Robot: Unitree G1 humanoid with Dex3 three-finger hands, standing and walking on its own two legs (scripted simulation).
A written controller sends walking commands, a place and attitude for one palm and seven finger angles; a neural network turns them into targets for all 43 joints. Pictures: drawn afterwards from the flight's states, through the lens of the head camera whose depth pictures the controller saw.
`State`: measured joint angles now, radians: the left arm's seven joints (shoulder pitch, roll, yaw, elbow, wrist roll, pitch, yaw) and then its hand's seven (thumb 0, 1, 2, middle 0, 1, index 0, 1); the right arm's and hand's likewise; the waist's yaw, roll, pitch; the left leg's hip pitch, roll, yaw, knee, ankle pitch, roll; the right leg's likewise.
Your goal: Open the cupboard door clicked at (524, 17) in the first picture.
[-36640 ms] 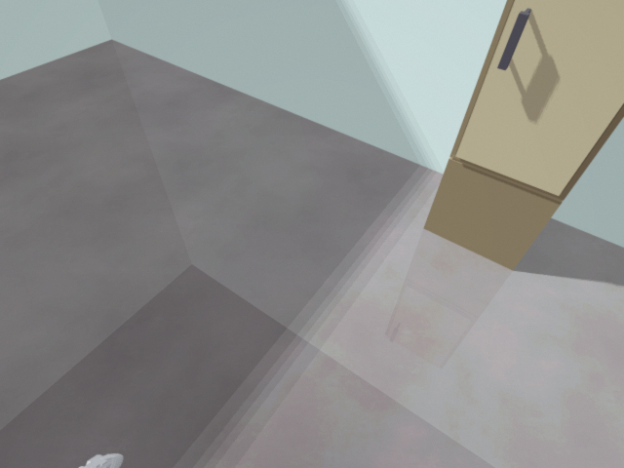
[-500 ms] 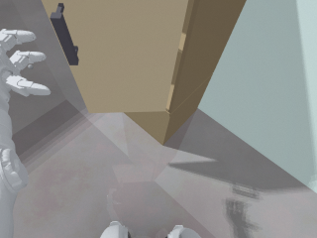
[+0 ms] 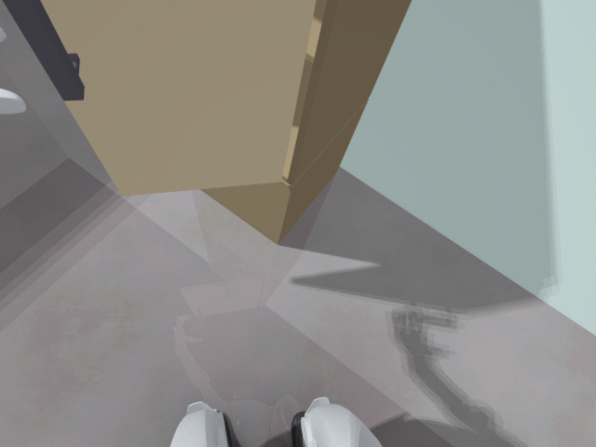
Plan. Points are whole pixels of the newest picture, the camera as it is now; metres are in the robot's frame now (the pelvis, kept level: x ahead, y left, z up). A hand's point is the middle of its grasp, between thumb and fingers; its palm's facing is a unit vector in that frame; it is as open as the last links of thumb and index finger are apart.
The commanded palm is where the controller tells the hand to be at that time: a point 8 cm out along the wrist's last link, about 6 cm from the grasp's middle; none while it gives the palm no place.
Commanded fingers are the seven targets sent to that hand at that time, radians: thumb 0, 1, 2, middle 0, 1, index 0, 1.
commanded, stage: move the hooked fingers beside the handle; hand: left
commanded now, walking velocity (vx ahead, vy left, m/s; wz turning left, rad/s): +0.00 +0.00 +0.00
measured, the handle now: (49, 31) +0.60 +0.22 +0.13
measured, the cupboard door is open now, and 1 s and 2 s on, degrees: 46 46 46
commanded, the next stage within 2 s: slide the fingers in behind the handle in 0.88 s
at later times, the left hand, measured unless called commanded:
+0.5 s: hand out of the picture +0.53 +0.29 +0.13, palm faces +0.04 -1.00 +0.01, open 14.0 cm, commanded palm +0.53 +0.32 +0.12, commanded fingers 0.00 -0.50 0.30 -0.30 -1.20 -0.30 -1.20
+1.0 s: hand out of the picture +0.54 +0.29 +0.13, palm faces +0.06 -1.00 -0.01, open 14.0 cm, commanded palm +0.53 +0.32 +0.12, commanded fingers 0.00 -0.50 0.30 -0.30 -1.20 -0.30 -1.20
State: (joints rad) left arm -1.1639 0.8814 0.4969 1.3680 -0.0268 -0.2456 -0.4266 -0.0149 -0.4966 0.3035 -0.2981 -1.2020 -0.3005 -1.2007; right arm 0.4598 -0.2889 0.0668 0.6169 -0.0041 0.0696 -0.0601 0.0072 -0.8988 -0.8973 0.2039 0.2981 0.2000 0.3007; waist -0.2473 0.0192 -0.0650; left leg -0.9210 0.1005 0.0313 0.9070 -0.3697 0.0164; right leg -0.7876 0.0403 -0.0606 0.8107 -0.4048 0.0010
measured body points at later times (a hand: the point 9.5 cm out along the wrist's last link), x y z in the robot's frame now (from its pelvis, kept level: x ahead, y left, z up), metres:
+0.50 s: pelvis +0.01 +0.01 +0.00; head +0.15 +0.05 +0.43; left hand +0.52 +0.34 +0.13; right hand -0.01 -0.26 -0.09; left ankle +0.02 +0.11 -0.69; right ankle -0.02 -0.13 -0.69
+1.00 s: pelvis +0.00 +0.00 +0.00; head +0.15 +0.04 +0.42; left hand +0.53 +0.34 +0.13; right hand -0.05 -0.26 -0.09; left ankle +0.02 +0.11 -0.69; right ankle -0.02 -0.13 -0.69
